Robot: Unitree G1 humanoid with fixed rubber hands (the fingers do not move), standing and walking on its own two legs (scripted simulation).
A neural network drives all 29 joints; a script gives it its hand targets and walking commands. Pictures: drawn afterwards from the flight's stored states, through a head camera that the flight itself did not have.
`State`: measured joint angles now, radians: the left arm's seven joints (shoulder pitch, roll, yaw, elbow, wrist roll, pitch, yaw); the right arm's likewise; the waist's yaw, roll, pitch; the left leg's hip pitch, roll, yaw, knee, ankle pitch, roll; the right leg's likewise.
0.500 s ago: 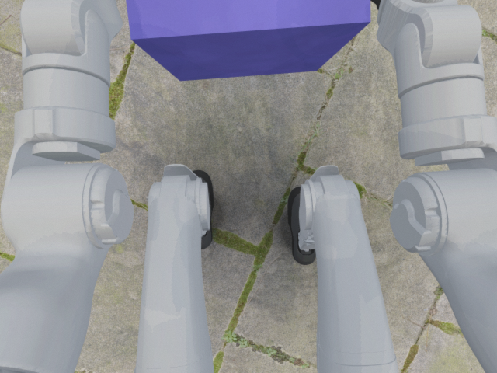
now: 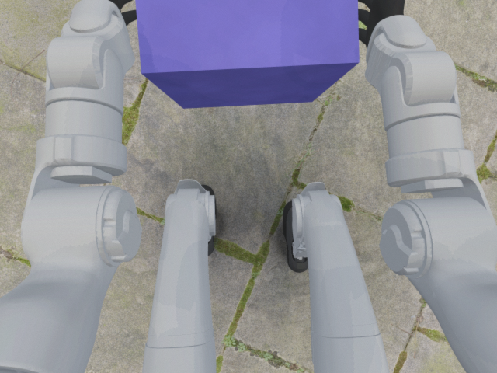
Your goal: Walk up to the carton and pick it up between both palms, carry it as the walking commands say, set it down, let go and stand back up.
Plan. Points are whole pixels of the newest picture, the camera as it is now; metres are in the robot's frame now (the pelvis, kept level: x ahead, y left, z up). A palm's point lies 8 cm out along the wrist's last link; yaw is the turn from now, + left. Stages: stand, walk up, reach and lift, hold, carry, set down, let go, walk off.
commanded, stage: reach and lift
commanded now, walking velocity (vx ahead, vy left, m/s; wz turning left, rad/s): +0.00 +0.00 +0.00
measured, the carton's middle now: (246, 35) +0.55 +0.02 -0.12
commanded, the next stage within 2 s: none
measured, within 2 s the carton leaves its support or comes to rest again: neither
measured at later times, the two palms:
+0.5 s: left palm out of the picture +0.52 +0.18 +0.04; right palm (425, 8) +0.50 -0.14 +0.03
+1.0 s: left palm out of the picture +0.48 +0.19 +0.14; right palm out of the picture +0.49 -0.14 +0.14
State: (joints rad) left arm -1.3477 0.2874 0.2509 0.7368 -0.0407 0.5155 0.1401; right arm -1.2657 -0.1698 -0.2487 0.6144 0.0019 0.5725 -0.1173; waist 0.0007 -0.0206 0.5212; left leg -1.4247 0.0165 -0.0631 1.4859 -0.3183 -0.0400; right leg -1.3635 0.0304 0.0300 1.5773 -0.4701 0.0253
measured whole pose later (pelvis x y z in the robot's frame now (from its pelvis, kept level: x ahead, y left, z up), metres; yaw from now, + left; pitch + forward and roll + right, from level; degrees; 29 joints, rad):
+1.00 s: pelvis +0.11 +0.00 +0.14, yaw +1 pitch +23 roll +0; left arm -0.63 0.00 0.39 0.70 0.23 0.49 0.06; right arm -0.63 0.10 -0.38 0.68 -0.27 0.53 -0.01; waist 0.00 -0.03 -0.29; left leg -1.04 0.02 -0.06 0.90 -0.26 -0.04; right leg -0.97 0.02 0.03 0.96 -0.39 0.01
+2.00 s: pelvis +0.13 -0.01 +0.20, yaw +1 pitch +3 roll +1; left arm -0.50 -0.05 0.26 0.54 0.23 0.72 0.08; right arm -0.39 0.15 -0.38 0.43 -0.27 0.70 0.03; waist 0.00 -0.05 -0.19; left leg -0.40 0.01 -0.06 0.51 -0.16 -0.04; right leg -0.34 0.00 0.03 0.59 -0.30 0.00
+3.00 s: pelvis +0.13 +0.00 +0.21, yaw +2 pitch +1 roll +0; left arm -0.35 -0.10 0.21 0.42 0.23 0.73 0.10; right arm -0.32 0.15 -0.38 0.34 -0.27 0.73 0.06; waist 0.00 -0.05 -0.18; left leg -0.32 0.01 -0.06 0.41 -0.12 -0.04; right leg -0.26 0.00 0.03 0.48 -0.24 0.01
